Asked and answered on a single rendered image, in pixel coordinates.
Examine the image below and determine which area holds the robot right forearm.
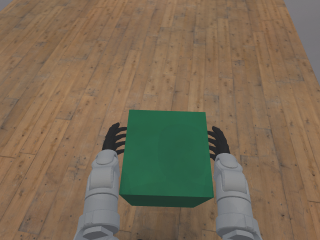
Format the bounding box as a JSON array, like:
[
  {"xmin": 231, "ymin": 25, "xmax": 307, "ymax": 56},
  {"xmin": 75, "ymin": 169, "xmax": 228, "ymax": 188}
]
[{"xmin": 213, "ymin": 153, "xmax": 263, "ymax": 240}]

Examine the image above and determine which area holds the robot left forearm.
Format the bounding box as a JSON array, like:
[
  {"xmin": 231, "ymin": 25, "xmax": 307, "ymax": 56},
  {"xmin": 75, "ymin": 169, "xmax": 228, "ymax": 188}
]
[{"xmin": 73, "ymin": 149, "xmax": 120, "ymax": 240}]

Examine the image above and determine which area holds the left robot hand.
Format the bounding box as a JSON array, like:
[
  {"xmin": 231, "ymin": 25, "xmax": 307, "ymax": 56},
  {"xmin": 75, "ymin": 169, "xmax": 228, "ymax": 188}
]
[{"xmin": 101, "ymin": 122, "xmax": 127, "ymax": 155}]

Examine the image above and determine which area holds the right robot hand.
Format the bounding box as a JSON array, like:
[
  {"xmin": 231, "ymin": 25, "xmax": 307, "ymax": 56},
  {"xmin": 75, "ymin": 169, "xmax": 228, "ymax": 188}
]
[{"xmin": 207, "ymin": 126, "xmax": 231, "ymax": 161}]

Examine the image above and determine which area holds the carton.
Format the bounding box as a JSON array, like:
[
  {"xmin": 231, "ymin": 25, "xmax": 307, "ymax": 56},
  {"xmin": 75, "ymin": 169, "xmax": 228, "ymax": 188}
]
[{"xmin": 119, "ymin": 109, "xmax": 214, "ymax": 208}]

